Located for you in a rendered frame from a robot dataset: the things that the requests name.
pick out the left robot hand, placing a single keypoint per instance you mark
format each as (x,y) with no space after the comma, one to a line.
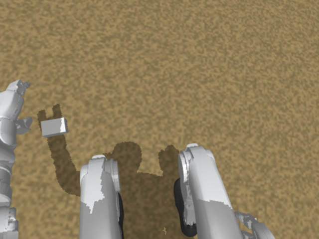
(11,102)

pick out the right robot foot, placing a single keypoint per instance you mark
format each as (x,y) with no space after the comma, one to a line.
(187,230)

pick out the right robot hand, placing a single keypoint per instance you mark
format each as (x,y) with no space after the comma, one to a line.
(259,230)

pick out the left robot arm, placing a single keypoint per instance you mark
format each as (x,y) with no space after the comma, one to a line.
(8,142)

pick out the small box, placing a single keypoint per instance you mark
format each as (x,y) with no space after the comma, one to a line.
(54,127)

